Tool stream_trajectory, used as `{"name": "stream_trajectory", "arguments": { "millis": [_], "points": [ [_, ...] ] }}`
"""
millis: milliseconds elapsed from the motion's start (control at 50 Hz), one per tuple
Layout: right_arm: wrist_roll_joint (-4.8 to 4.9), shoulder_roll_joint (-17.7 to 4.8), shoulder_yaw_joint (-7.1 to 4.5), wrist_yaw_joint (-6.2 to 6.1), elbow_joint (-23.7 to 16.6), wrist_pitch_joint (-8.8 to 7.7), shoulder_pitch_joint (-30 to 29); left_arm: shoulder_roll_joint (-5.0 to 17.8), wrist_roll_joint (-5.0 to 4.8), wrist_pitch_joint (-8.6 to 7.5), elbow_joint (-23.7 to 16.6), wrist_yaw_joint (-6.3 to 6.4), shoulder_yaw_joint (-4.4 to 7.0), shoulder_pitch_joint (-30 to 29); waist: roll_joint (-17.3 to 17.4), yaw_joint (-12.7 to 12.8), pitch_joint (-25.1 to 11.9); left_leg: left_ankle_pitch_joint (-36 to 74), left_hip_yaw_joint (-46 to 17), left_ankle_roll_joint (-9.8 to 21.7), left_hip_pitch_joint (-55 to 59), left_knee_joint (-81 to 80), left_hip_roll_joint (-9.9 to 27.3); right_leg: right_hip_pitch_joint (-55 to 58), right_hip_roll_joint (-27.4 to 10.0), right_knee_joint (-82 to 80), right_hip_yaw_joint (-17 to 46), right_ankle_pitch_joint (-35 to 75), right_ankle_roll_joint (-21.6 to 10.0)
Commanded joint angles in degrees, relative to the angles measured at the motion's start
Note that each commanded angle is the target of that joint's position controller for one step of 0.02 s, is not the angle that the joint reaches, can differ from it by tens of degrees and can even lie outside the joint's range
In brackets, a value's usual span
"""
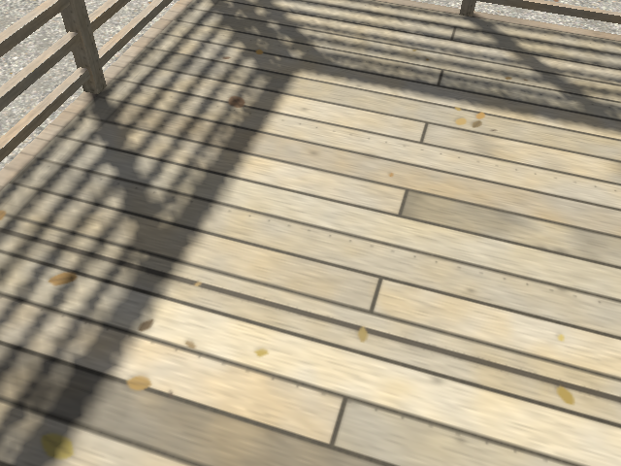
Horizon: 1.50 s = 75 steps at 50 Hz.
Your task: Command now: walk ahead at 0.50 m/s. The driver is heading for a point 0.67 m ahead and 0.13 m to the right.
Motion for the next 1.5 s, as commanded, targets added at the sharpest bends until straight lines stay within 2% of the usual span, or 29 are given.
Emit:
{"name": "stream_trajectory", "arguments": {
  "millis": [20,40,60,80,120,160,220,280,400,420,460,480,500,520,560,580,600,640,720,840,860,880,900,920,980,1100,1180,1240,1500],
  "points": [
    [0.87,-10.22,-2.48,1.27,5.47,0.70,29.11,5.35,-2.04,-0.34,-1.23,0.90,1.33,7.38,6.53,-9.74,-9.10,46.43,-10.57,6.01,44.88,17.72,14.54,-44.30,-1.90,21.99,6.93,-0.32,-0.88],
    [0.57,-8.62,-1.94,1.31,4.32,1.87,26.44,5.17,-0.70,-0.10,-0.73,0.61,1.64,4.25,1.33,-9.38,-5.26,27.51,-12.43,7.91,35.27,12.08,14.81,-45.15,-2.73,19.52,7.04,8.17,-1.05],
    [0.77,-12.92,-3.34,-0.40,4.70,3.18,24.21,4.15,0.56,0.72,-2.59,-0.12,1.52,0.68,9.09,-7.93,-3.98,-5.45,-24.19,15.57,26.10,6.43,20.43,-47.90,-5.26,19.49,5.39,11.51,0.35],
    [1.48,-7.66,-1.53,-1.22,3.64,2.08,19.91,7.00,1.66,1.02,-3.93,-0.22,2.31,-5.99,2.36,-7.18,1.66,-12.81,-23.61,13.77,15.83,3.82,18.15,-46.90,-8.89,3.21,11.51,25.72,1.06],
    [1.57,-4.24,0.18,-2.09,2.63,-0.32,14.51,4.40,0.95,2.26,-2.81,-1.38,2.07,-8.05,-1.26,-2.56,8.78,-0.98,-15.30,11.65,-7.19,1.52,11.94,-32.70,-9.93,-17.70,8.21,39.05,5.02],
    [0.82,-7.14,-0.92,-3.32,6.18,-1.72,21.67,0.79,3.44,3.49,-1.59,-1.86,1.26,-6.53,1.17,-3.08,4.77,13.37,-14.30,11.74,-6.47,4.44,11.77,-28.83,-9.60,-16.94,5.50,44.97,5.04],
    [2.08,-1.21,0.43,-3.15,6.63,-2.81,20.83,3.79,0.78,1.67,-6.74,-2.68,1.55,-17.90,-0.07,-5.16,5.76,-6.94,-8.57,7.62,-4.77,6.74,4.05,-32.53,-10.13,-38.55,6.43,67.34,2.43],
    [3.33,-2.77,0.81,-3.58,5.82,-2.60,19.38,1.90,1.38,-0.55,-6.49,-4.71,0.21,-21.94,-0.88,-5.92,2.58,-21.86,-6.08,6.09,-13.63,11.18,1.87,-14.05,-7.13,-47.67,3.54,85.72,1.52],
    [-0.87,-2.66,0.07,-4.29,7.70,-1.09,29.73,1.92,-1.41,0.13,-11.43,-3.20,-0.28,-34.90,-2.26,-14.91,12.14,-15.94,-10.94,8.34,3.29,27.67,3.31,-24.96,-8.55,-65.61,3.83,71.93,2.63],
    [-1.00,-2.17,0.17,-4.38,7.77,-0.52,30.69,1.89,-1.58,-0.56,-11.04,-3.04,-0.33,-33.58,-2.19,-15.17,12.11,-11.85,-10.71,8.40,5.22,30.40,3.10,-21.04,-9.62,-72.31,4.23,70.13,2.01],
    [-2.23,-3.37,-0.06,-4.95,7.85,1.14,26.27,7.15,-1.21,-0.80,-3.47,-2.81,2.00,-11.99,-2.81,-5.04,5.54,-5.89,-10.03,9.45,0.52,49.73,2.55,2.36,-12.60,-80.65,4.67,71.67,0.53],
    [-1.18,-2.31,0.03,-3.99,8.59,0.75,28.29,10.80,-0.41,-0.60,0.16,-3.02,3.29,-2.93,-10.45,-1.59,-1.14,-20.27,-3.83,6.85,-4.74,66.61,-4.01,16.10,-10.75,-77.52,1.28,76.29,0.84],
    [2.15,1.13,-0.36,-3.62,9.53,0.67,33.08,13.52,-0.16,-0.47,1.72,-4.07,3.77,4.69,-16.00,-2.89,-9.55,-55.32,-0.92,3.36,-26.04,90.01,-11.23,39.54,-19.12,-52.73,6.79,102.27,-1.09],
    [3.78,-1.97,0.03,-4.85,7.16,0.08,32.96,13.62,-0.66,-0.77,0.59,-4.30,3.74,5.39,-16.90,-1.57,-15.93,-53.27,-3.21,3.75,-40.27,94.57,-8.31,49.14,-25.38,-45.89,14.85,101.50,-4.57],
    [1.29,-2.47,0.57,-4.04,2.50,-0.04,18.67,12.23,-0.41,0.14,-1.51,-2.02,3.98,1.64,-16.93,0.87,-12.86,-41.12,-1.50,3.30,-54.46,88.34,-3.93,39.42,-29.35,-62.01,26.67,43.56,-12.24],
    [-0.30,-3.16,0.06,-3.02,1.72,0.03,14.83,7.97,0.01,0.43,-3.83,-1.20,2.94,-0.65,-10.22,-0.41,-8.88,-38.08,-0.95,2.65,-52.19,85.88,-1.59,28.42,-28.81,-68.05,30.37,29.77,-13.45],
    [-1.45,-4.18,-0.45,-2.12,0.88,-0.33,10.41,5.41,0.19,-0.68,-4.51,-0.88,1.71,-5.11,-5.00,-2.51,-2.56,-26.88,-4.77,1.67,-47.17,69.44,0.77,16.71,-27.19,-68.88,27.69,31.86,-11.17],
    [-1.37,2.40,0.92,-0.57,-0.12,0.75,8.17,5.84,0.30,-1.91,-4.73,-0.68,1.11,-9.83,-4.60,-8.21,5.34,-15.35,-1.44,-1.71,-26.91,45.77,1.57,-9.25,-18.92,-75.57,16.83,48.20,-8.51],
    [1.02,2.23,1.99,0.00,0.27,-0.20,9.65,5.42,-1.87,-2.50,-5.87,-1.72,1.43,-11.54,-12.14,-9.31,1.10,1.44,1.61,-1.17,-7.66,23.19,-1.25,-10.62,-12.95,-73.37,6.39,64.42,-5.79],
    [-0.78,-0.45,1.47,-0.63,0.82,-0.53,8.07,5.05,-1.38,-0.89,-1.30,-1.14,1.28,-2.83,-5.48,-8.67,2.50,-0.99,4.75,2.32,-0.25,7.59,-6.69,3.55,-12.16,-59.67,5.85,74.78,-2.42],
    [-1.36,-3.82,0.60,-0.96,2.82,-1.09,14.84,4.90,-1.30,-1.23,-1.56,-0.76,1.21,-0.23,-2.05,-10.73,-1.56,16.47,-0.13,3.43,9.26,6.84,-2.00,0.92,-9.60,-49.93,3.56,67.06,-0.26],
    [-1.66,-7.97,-0.48,-1.33,3.20,-1.13,20.05,0.31,-2.86,-1.08,-1.24,-0.40,0.00,7.82,7.99,-9.60,-11.34,40.86,-15.20,10.32,25.15,10.52,14.31,-9.69,-4.56,-32.41,-0.19,35.24,1.74],
    [1.52,-7.55,-0.82,-1.17,2.87,0.08,20.54,2.61,-2.74,0.09,-0.62,0.17,0.77,8.64,9.16,-10.51,-18.25,38.89,-25.62,15.58,26.34,7.40,20.21,-13.38,-0.33,-18.81,0.37,10.11,2.53],
    [2.67,-7.05,-0.56,-1.46,1.58,0.85,16.33,4.74,-1.20,1.06,-1.77,-0.05,1.51,2.99,3.29,-9.80,-12.87,22.79,-23.84,15.28,21.12,4.10,17.54,-18.78,-1.95,-16.10,3.34,11.12,2.54],
    [0.73,-2.92,0.63,-2.80,0.25,1.34,6.05,2.10,-0.26,2.85,-4.03,-0.54,1.39,-5.18,2.24,-5.95,0.57,4.54,-13.55,9.95,1.44,-5.18,10.70,-16.82,-6.43,-25.86,3.64,20.55,2.93],
    [0.27,-1.76,1.59,-3.15,2.28,-0.27,7.65,-0.96,-0.76,4.17,-1.83,0.40,0.15,-5.31,2.61,-3.99,-2.95,11.85,-5.42,8.54,-4.13,-4.55,6.89,-3.13,-5.54,-45.47,1.94,27.41,4.26],
    [1.61,-2.55,1.69,-3.13,2.72,0.99,6.94,-0.69,-0.64,3.99,-0.53,0.67,-0.34,-6.58,0.60,-3.01,-2.57,-11.26,-7.11,5.59,-8.18,-4.22,5.57,4.74,-4.63,-59.37,0.54,36.70,3.84],
    [2.28,1.54,2.40,-2.76,3.84,2.18,13.44,4.56,-0.78,2.95,-1.16,0.83,0.09,-10.50,-11.21,-8.07,2.68,-20.01,-3.09,-0.20,-8.19,-2.25,-2.03,-0.50,-14.09,-70.36,13.22,33.92,1.14],
    [1.97,1.74,3.59,-3.60,9.54,2.46,14.43,1.04,-1.79,2.06,1.01,1.27,-0.58,-9.61,-3.53,-6.52,3.24,-10.02,-4.58,-1.54,2.10,-2.34,0.58,0.34,-10.17,-70.95,8.75,40.17,2.51]
  ]
}}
